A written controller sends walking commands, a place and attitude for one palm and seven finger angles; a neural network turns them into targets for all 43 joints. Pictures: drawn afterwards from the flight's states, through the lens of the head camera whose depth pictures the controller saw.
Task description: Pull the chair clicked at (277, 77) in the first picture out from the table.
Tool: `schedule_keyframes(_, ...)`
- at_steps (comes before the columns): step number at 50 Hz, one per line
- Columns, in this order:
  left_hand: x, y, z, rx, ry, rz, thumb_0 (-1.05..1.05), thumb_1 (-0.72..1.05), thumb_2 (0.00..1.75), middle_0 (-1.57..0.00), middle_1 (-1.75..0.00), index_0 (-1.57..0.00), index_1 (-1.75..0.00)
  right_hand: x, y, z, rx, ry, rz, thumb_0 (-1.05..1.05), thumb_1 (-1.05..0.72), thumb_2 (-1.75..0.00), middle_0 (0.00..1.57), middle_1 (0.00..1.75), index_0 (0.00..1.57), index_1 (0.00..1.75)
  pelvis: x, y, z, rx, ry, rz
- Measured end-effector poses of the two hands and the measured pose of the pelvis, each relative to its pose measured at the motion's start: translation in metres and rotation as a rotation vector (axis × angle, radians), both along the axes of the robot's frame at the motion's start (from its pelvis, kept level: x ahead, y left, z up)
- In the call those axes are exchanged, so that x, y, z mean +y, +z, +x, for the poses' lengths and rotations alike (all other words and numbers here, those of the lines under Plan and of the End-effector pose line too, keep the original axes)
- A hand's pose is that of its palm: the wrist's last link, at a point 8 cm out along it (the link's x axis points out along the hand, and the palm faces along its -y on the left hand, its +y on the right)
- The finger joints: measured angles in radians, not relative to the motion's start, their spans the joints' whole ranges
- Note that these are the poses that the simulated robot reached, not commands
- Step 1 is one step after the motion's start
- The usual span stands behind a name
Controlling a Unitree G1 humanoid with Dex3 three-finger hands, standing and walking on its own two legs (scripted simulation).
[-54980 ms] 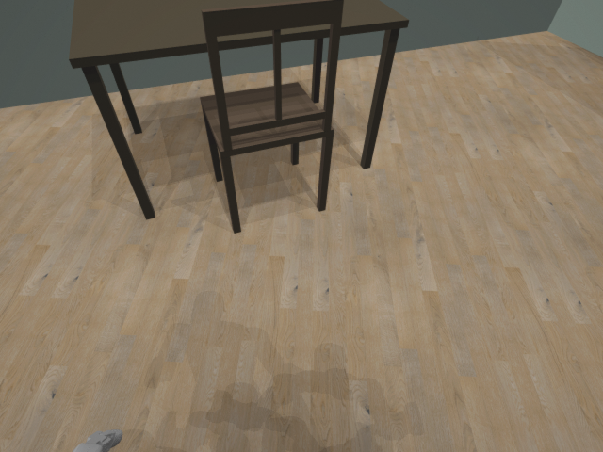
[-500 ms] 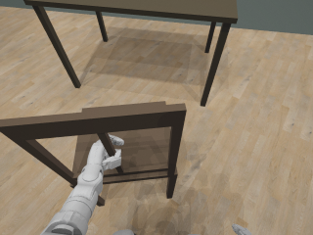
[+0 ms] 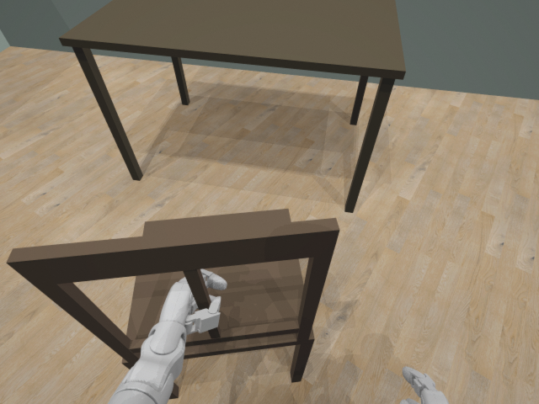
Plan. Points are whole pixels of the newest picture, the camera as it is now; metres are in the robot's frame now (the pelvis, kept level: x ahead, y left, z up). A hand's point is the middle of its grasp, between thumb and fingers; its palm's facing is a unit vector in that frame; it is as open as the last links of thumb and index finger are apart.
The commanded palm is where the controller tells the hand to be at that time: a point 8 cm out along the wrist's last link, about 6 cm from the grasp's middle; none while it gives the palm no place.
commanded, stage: stop walking, hand still on the chair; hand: left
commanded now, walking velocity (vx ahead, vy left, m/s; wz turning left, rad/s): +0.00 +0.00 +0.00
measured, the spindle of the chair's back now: (205, 306) +0.29 +0.13 -0.09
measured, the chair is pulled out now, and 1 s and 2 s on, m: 0.64 0.64 0.64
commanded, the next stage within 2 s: open the thumb and straighten the fingers in 0.12 s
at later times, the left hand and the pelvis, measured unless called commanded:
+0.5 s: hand (204, 305) +0.29 +0.13 -0.07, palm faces -0.05 -0.99 -0.16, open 8.8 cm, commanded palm +0.27 +0.18 -0.04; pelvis +0.00 -0.01 -0.02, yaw +2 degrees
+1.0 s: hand (204, 304) +0.29 +0.13 -0.06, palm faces -0.03 -0.99 -0.15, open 17.2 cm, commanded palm +0.27 +0.17 -0.04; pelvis +0.03 -0.01 -0.03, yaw +3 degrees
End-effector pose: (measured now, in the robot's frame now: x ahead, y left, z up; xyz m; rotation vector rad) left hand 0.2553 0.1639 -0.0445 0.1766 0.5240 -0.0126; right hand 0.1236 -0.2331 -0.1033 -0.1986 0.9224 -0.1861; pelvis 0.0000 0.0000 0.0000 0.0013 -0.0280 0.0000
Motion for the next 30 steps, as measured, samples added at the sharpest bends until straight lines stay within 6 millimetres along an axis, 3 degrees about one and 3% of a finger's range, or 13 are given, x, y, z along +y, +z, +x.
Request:
schedule_keyframes(8,0.000,0.000,0.000,0.007,0.012,-0.003,0.04,0.68,0.82,-0.25,-1.27,-0.50,-1.45,0.007,0.001,0.006,-0.005,0.015,0.022,0.01,-0.90,-0.90,0.20,0.30,0.21,0.30,-0.002,0.001,0.003,0.003,-0.003,-0.002)
schedule_keyframes(17,0.003,-0.002,0.003,-0.021,0.029,-0.056,0.03,0.63,0.79,-0.31,-1.32,-0.50,-1.45,-0.018,0.001,-0.004,0.011,-0.010,0.006,0.01,-0.90,-0.90,0.20,0.30,0.21,0.30,-0.008,-0.005,0.004,0.060,0.034,0.001)
schedule_keyframes(20,0.009,0.000,0.008,-0.051,0.017,-0.045,0.02,0.50,0.72,-0.37,-1.36,-0.50,-1.45,-0.030,0.000,-0.005,0.008,-0.007,-0.017,0.01,-0.90,-0.90,0.20,0.30,0.21,0.30,-0.008,-0.010,0.003,0.088,0.040,-0.001)
schedule_keyframes(24,0.017,-0.002,0.013,-0.040,-0.004,-0.013,0.02,0.21,0.57,-0.43,-1.39,-0.50,-1.44,-0.039,-0.007,-0.004,0.010,-0.005,-0.029,0.01,-0.90,-0.90,0.20,0.30,0.21,0.30,-0.007,-0.016,0.004,0.122,0.043,-0.004)
schedule_keyframes(30,0.022,0.001,0.018,-0.022,0.018,-0.018,0.01,-0.23,0.35,-0.42,-1.25,-0.44,-1.28,-0.034,-0.019,0.004,-0.007,-0.010,-0.008,0.01,-0.90,-0.90,0.20,0.30,0.20,0.30,-0.004,-0.022,0.010,0.156,0.039,0.000)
